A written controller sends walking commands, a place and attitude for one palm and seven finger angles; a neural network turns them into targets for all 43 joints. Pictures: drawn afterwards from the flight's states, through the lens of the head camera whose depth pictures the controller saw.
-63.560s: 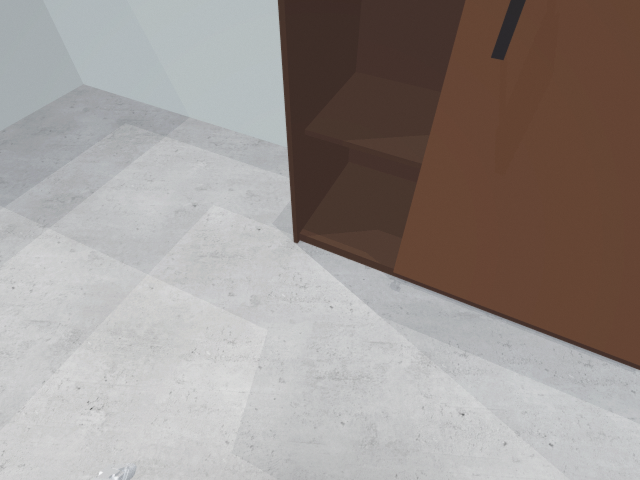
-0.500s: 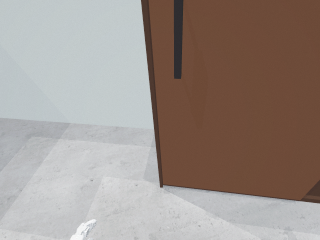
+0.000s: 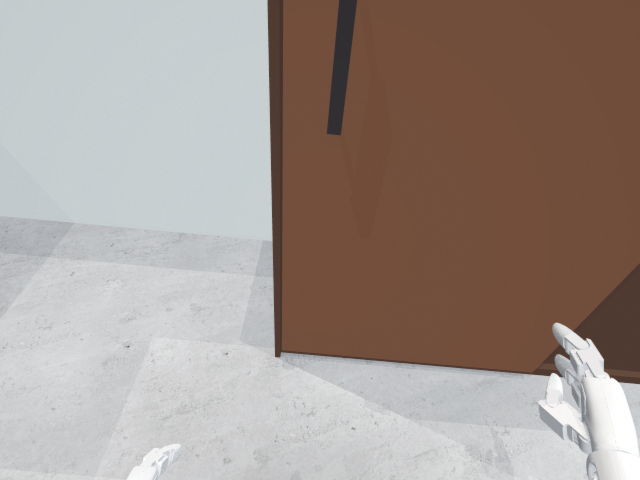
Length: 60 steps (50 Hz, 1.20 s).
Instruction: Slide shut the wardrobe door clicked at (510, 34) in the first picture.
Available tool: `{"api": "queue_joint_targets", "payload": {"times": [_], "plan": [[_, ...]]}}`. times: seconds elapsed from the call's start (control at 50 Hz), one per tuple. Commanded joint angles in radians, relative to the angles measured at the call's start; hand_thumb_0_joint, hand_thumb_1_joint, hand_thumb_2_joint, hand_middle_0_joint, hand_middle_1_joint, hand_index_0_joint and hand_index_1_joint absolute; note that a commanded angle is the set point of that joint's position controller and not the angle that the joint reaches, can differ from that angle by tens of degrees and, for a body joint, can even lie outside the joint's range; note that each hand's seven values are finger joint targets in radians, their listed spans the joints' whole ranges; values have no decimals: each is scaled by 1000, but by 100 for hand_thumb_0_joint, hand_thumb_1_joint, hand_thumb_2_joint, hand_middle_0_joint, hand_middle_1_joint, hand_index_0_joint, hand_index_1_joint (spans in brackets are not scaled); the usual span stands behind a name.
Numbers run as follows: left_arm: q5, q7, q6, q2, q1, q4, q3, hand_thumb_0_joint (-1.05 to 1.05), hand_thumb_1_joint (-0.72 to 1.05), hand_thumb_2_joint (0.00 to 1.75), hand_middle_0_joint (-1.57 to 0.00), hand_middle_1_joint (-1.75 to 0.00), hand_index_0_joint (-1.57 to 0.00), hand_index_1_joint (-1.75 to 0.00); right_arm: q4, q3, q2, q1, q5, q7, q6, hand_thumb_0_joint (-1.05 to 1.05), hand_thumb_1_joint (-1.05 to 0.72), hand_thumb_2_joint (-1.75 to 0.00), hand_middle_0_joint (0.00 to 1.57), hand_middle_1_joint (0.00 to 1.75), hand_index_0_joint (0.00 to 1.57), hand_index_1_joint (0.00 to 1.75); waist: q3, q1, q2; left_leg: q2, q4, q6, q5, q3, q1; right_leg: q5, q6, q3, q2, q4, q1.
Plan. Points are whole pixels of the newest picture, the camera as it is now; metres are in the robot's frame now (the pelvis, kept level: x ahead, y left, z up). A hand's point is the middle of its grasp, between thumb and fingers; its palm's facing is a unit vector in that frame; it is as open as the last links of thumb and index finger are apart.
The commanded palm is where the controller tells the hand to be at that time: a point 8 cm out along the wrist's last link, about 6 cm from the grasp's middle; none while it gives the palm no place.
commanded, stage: let the arm hang, fingers relaxed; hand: right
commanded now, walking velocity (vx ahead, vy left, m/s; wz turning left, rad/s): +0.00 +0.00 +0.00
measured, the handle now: (342, 45) +0.65 +0.03 +0.28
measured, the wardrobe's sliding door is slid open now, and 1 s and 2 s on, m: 0.00 0.00 0.00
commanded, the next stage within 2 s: look to check the result in 0.98 s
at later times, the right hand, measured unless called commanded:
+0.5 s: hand out of the picture +0.01 -0.19 -0.16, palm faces -0.02 +0.98 -0.19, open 7.3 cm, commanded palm none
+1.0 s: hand out of the picture +0.05 -0.20 -0.16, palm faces -0.04 +0.98 -0.18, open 7.3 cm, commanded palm none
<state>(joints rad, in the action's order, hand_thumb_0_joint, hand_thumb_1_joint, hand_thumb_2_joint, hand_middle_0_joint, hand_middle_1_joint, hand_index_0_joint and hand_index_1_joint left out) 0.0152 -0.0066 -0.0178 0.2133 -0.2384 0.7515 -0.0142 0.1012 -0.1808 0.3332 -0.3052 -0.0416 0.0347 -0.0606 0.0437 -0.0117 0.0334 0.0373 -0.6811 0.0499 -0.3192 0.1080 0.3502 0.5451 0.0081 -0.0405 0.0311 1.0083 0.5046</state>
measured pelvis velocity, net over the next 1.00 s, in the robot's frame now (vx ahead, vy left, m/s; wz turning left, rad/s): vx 0.04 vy -0.04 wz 0.07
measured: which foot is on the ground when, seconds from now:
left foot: down 0.00-1.00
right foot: up 0.00-0.12, down 0.14-1.00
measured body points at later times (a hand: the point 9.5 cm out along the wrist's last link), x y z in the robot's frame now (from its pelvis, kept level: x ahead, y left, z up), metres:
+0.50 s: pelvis +0.03 -0.02 +0.02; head +0.05 -0.02 +0.47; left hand -0.02 +0.20 -0.14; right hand +0.01 -0.24 -0.14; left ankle +0.03 +0.09 -0.72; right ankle +0.03 -0.13 -0.72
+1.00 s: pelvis +0.04 -0.04 +0.02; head +0.06 -0.04 +0.47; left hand +0.00 +0.16 -0.14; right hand +0.05 -0.25 -0.14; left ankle +0.03 +0.09 -0.72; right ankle +0.03 -0.13 -0.72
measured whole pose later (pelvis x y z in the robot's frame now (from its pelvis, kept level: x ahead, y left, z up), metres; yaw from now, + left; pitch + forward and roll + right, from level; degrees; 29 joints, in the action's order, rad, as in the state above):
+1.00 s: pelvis +0.04 -0.04 +0.02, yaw +4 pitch -1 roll +0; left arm 0.01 0.05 0.00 0.11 -0.31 1.14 -0.01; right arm 1.15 -0.01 0.13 -0.27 -0.01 0.04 -0.01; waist -0.04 -0.01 0.01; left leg 0.02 -0.42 -0.02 -0.23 0.03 0.17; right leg 0.27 0.03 -0.11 0.01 0.43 0.15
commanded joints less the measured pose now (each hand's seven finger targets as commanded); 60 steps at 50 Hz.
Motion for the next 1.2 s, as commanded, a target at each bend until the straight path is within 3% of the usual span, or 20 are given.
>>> {"api": "queue_joint_targets", "payload": {"times": [0.0,0.02,0.06,0.08,0.1,0.12,0.14,0.16,0.18,0.2,0.22,0.26,0.28,0.32,0.38,0.46,0.58,0.7,0.94,1.18], "plan": [[20,-3,31,88,-1,-89,-43,0,90,90,-20,-30,-20,-30,313,79,27,30,0,-10,63,0,-90,-90,20,30,20,30,-85,-20,-328,211,300,136,322,-227,-8,-44,5,-19,-6,-85,-45],[19,-2,34,76,-19,-61,-40,0,90,90,-20,-30,-20,-30,383,83,41,51,2,-12,65,0,-90,-90,20,30,20,30,-77,-30,-262,192,293,121,288,-208,-13,-93,4,-34,-16,-188,-105],[20,4,35,51,-104,14,-32,0,90,90,-20,-30,-20,-30,499,94,29,77,13,-17,73,0,-90,-90,20,30,20,30,-45,-52,-153,144,274,68,46,-190,37,-223,13,-42,-36,-419,-295],[19,10,25,70,-126,43,-31,0,90,90,-20,-30,-20,-30,551,107,0,66,20,-22,76,0,-90,-90,20,30,20,30,-34,-50,-39,100,208,31,-57,-176,92,-271,34,36,8,-512,-381],[26,21,13,116,-123,59,-35,0,90,90,-20,-30,-20,-30,586,119,-41,38,25,-30,77,0,-90,-90,20,30,20,30,-24,-30,135,19,129,-12,-96,-119,131,-312,91,199,141,-584,-383],[28,32,17,169,-95,50,-38,0,90,90,-20,-30,-20,-30,611,127,-49,35,26,-34,78,0,-90,-90,20,30,20,30,-28,-14,164,-19,72,-37,-125,-76,74,-219,147,321,250,-667,-291],[31,39,17,169,-57,68,-38,0,90,90,-20,-30,-20,-30,658,128,-70,29,21,-35,79,0,-90,-90,20,30,20,30,-34,0,179,-32,101,-33,-119,-77,-16,-113,144,299,236,-711,-171],[33,44,16,137,-35,78,-39,0,90,90,-20,-30,-20,-30,695,109,-89,18,15,-33,82,0,-90,-90,20,30,20,30,-68,13,280,-32,123,-25,-58,-71,-66,-84,115,235,183,-725,-121],[28,46,18,106,-25,97,-30,0,90,90,-20,-30,-20,-30,734,115,-70,6,19,-35,80,0,-90,-90,20,30,20,30,-94,24,286,-27,150,-19,2,-87,-110,-110,90,174,145,-710,-91],[21,47,17,80,-25,117,-22,0,90,90,-20,-30,-20,-30,776,119,-63,-21,25,-35,73,0,-90,-90,20,30,20,30,-81,37,238,-10,198,-13,54,-114,-155,-158,69,125,110,-673,-100],[13,48,16,59,-43,133,-19,0,90,90,-20,-30,-20,-30,810,125,-53,-41,26,-32,62,0,-90,-90,20,30,20,30,-50,39,123,16,257,-8,123,-156,-190,-242,53,93,82,-614,-134],[4,48,17,29,-113,181,-17,0,90,90,-20,-30,-20,-30,870,136,-41,-41,30,-23,47,0,-90,-90,20,30,20,30,-1,7,-82,101,349,8,224,-232,-207,-272,20,10,26,-518,-223],[2,46,22,20,-147,207,-16,0,90,90,-20,-30,-20,-30,890,139,-35,-30,31,-19,43,0,-90,-90,20,30,20,30,10,-8,-119,125,373,13,238,-239,-196,-266,13,-1,18,-507,-258],[1,45,27,7,-173,249,-13,0,90,90,-20,-30,-20,-30,920,147,-44,-10,32,-13,44,0,-90,-90,20,30,20,30,-45,-22,-78,107,383,17,184,-203,-123,-319,14,10,32,-540,-308],[3,49,20,3,-177,289,-8,0,90,90,-20,-30,-20,-30,964,155,-72,-23,36,-10,50,0,-90,-90,20,30,20,30,-93,-6,-7,61,353,4,169,-147,-114,-394,27,39,73,-611,-307],[0,55,12,2,-174,321,-5,0,90,90,-20,-30,-20,-30,1005,159,-97,-45,37,-4,51,0,-90,-90,20,30,20,30,-73,5,-28,52,332,-3,218,-131,-161,-435,33,47,88,-636,-313],[2,57,11,-20,-172,351,-8,0,90,90,-20,-30,-20,-30,1023,156,-126,-35,34,3,53,0,-90,-90,20,30,20,30,-120,7,-23,45,325,-10,189,-129,-143,-419,37,53,89,-665,-303],[2,57,9,-36,-169,368,-9,0,90,90,-20,-30,-20,-30,1030,154,-130,-36,34,5,52,0,-90,-90,20,30,20,30,-140,9,-26,48,323,-15,205,-127,-144,-435,38,49,84,-671,-306],[1,56,3,-29,-165,372,-11,0,90,90,-20,-30,-20,-30,1031,154,-129,-43,32,8,47,0,-90,-90,20,30,20,30,-108,4,-23,53,317,-19,253,-132,-149,-500,41,38,87,-667,-366],[0,58,4,-24,-166,378,-9,0,90,90,-20,-30,-20,-30,1042,157,-138,-55,32,8,48,0,-90,-90,20,30,20,30,-125,0,-8,50,332,-23,217,-136,-142,-465,41,38,87,-680,-368]]}}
